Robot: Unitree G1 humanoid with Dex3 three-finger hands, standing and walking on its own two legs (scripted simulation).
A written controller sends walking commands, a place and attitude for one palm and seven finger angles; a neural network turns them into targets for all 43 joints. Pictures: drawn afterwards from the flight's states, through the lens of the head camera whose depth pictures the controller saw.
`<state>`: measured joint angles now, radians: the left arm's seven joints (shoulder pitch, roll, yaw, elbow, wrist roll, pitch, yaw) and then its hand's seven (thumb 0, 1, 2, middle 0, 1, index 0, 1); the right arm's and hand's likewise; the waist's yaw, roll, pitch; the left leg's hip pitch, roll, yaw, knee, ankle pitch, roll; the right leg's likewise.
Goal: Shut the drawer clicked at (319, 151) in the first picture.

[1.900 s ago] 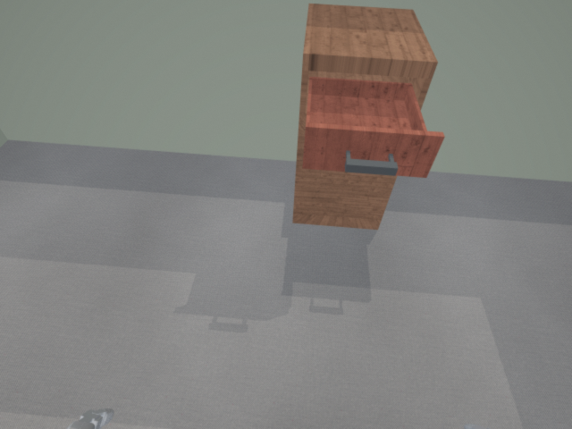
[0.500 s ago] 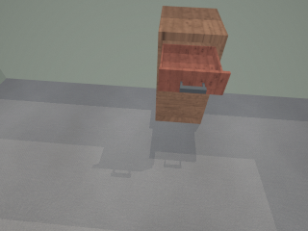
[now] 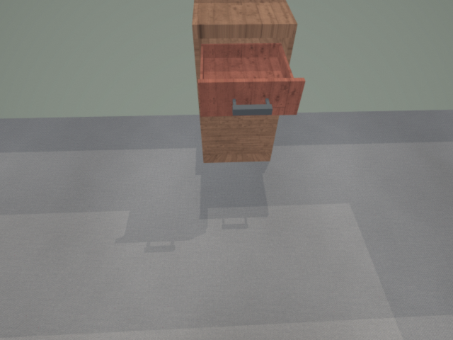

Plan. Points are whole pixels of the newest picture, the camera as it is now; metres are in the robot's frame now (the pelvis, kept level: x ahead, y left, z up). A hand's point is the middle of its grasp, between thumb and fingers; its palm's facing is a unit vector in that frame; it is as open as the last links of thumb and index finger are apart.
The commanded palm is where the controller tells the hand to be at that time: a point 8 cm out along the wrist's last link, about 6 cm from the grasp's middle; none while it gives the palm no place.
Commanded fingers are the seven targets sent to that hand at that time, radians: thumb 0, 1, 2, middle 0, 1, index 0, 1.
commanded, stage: walk to a spot facing it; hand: left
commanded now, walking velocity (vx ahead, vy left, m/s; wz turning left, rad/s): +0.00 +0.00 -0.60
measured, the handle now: (251, 105) +0.83 -0.02 -0.10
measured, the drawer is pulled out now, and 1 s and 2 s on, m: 0.30 0.30 0.30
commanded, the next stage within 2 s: none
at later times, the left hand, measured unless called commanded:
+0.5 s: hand out of the picture +0.06 +0.17 -0.15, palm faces -0.15 -0.95 -0.26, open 7.4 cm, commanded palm none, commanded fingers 0.00 0.90 0.90 -0.20 -0.30 -0.20 -0.30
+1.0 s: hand (146, 302) +0.21 +0.19 -0.16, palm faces -0.50 -0.85 -0.16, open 7.4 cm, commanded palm none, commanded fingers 0.00 0.90 0.90 -0.20 -0.30 -0.20 -0.30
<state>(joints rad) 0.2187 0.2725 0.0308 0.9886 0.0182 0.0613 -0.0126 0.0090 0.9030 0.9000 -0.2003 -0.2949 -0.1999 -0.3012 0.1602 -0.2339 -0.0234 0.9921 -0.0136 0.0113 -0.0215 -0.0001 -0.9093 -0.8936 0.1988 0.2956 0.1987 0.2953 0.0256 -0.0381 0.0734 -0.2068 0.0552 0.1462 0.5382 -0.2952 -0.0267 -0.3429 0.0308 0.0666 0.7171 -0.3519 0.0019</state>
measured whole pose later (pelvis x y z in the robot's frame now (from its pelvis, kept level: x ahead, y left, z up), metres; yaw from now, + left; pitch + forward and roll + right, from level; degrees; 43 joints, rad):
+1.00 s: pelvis +0.05 +0.04 +0.02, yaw -33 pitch +0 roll -3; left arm 0.26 0.28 0.10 0.94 0.04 0.06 -0.05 0.01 0.91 0.90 -0.20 -0.29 -0.19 -0.30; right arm 0.44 -0.16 -0.01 0.98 -0.01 -0.07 -0.05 0.00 -0.91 -0.89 0.20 0.30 0.20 0.30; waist 0.00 -0.07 0.00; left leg -0.03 0.03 0.17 0.33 -0.31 0.05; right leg -0.70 -0.03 0.05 1.27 -0.12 0.04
